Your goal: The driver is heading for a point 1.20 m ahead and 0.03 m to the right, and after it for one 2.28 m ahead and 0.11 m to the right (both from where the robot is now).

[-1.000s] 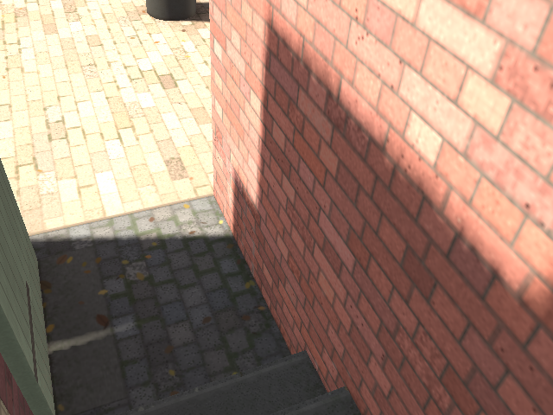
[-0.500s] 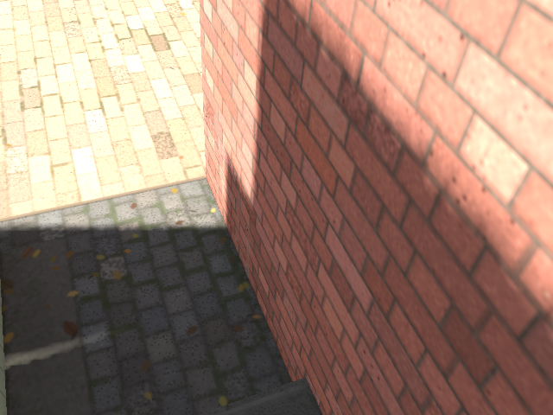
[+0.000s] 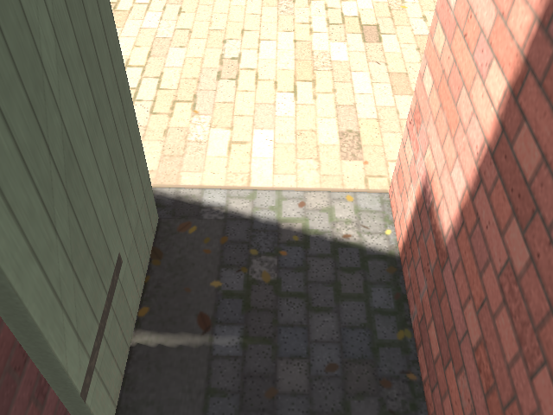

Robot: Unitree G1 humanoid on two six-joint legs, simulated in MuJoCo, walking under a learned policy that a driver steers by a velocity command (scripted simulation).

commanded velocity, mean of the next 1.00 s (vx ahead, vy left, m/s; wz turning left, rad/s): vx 0.50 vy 0.00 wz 0.16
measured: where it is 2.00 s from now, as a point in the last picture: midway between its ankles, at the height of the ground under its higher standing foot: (290, 263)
